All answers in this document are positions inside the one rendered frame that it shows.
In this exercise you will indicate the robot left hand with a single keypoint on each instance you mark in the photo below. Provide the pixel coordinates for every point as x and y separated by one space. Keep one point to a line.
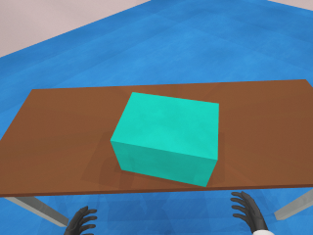
75 226

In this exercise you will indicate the table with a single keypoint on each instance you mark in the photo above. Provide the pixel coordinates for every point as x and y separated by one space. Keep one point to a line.
59 142

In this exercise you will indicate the robot right hand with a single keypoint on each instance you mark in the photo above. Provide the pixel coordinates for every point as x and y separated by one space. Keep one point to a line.
253 216

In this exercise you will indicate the carton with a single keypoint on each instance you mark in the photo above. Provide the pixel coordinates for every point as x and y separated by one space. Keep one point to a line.
167 137

